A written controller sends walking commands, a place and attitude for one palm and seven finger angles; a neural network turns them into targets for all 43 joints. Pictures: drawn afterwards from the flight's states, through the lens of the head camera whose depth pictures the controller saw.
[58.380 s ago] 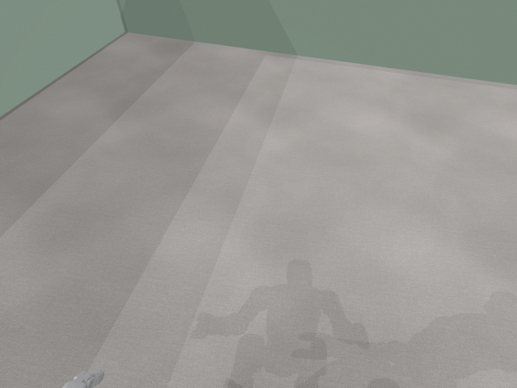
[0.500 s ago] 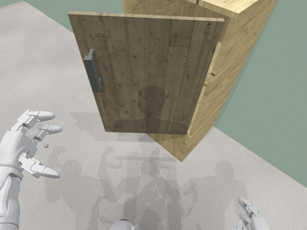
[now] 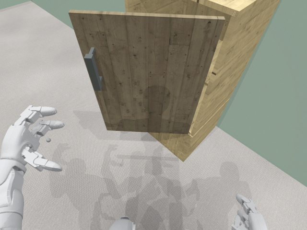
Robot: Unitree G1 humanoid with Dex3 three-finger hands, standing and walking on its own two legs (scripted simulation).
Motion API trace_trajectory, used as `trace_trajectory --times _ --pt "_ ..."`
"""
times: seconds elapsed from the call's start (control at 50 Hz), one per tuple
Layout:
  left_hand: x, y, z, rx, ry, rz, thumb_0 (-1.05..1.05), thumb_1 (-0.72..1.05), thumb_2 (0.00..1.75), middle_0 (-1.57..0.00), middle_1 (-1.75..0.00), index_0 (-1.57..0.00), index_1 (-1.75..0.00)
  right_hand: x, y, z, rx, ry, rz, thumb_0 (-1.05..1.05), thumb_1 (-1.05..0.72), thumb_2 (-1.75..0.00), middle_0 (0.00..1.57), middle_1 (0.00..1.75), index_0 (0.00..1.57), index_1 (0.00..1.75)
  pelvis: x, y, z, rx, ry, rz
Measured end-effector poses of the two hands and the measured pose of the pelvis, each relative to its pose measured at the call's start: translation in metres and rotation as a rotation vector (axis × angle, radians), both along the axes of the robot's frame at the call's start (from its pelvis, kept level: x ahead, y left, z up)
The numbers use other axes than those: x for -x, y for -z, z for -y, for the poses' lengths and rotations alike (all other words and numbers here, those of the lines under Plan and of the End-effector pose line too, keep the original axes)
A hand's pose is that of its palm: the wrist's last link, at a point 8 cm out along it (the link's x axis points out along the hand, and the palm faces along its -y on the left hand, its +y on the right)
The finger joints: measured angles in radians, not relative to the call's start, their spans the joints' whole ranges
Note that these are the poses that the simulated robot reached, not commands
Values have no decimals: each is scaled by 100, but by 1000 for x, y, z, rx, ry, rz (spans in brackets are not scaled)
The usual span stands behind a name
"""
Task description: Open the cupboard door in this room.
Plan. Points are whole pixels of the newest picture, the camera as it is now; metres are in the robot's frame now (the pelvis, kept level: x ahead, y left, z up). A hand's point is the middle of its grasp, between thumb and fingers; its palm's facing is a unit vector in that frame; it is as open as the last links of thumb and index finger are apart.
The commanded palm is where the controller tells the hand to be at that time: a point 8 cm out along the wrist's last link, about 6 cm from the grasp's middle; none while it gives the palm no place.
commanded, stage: move the hooked fingers beside the handle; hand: left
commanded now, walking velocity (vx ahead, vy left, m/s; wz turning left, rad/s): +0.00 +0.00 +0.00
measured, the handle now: (95, 69) +0.58 +0.24 +0.07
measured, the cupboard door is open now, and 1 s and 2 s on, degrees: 41 41 41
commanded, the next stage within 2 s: none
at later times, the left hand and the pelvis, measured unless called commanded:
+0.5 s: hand (59, 113) +0.39 +0.28 +0.07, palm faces +0.03 -1.00 +0.00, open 14.0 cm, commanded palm +0.36 +0.33 +0.08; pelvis +0.00 +0.01 -0.01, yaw -1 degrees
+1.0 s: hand (64, 94) +0.45 +0.29 +0.07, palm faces +0.02 -1.00 +0.00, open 14.0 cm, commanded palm +0.44 +0.34 +0.07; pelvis +0.00 +0.02 -0.02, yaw -3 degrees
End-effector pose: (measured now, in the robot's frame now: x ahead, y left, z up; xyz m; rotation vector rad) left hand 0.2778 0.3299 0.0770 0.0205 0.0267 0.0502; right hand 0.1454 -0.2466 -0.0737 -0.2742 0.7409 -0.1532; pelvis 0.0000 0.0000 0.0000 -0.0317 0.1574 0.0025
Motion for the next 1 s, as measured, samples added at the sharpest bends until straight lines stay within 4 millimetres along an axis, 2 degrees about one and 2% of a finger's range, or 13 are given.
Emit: trace_trajectory --times 0.14,0.32,0.48,0.7,1.0 --pt "-28 -5 1 -1 16 41 -2 -50 30 -30 -120 -30 -120 16 6 9 25 29 -52 1 -90 -90 20 30 20 30 3 3 2 3 2 -11" --pt "-59 -5 -5 1 29 4 -1 -50 30 -30 -120 -30 -120 47 13 17 30 93 -140 1 -90 -90 20 30 20 30 1 4 -1 3 18 -40" --pt "-83 5 -8 20 17 4 -1 -50 30 -30 -120 -30 -120 70 22 17 41 121 -235 1 -90 -90 20 30 20 30 2 8 -5 5 24 -68" --pt "-119 1 -10 27 33 22 -2 -50 30 -30 -120 -30 -120 86 26 11 44 157 -305 1 -90 -90 20 30 20 30 0 12 -11 13 32 -102" --pt "-154 5 -16 20 29 20 -2 -50 30 -30 -120 -30 -120 110 33 9 61 190 -419 0 -90 -90 20 30 20 30 0 19 -16 24 37 -151"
